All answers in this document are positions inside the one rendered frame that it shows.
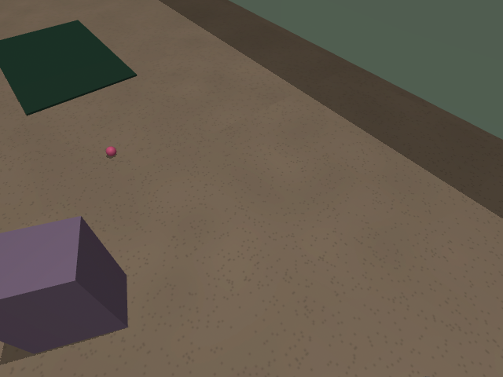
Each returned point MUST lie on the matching ball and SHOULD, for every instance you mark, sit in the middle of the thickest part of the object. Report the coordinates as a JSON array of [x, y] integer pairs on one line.
[[111, 151]]

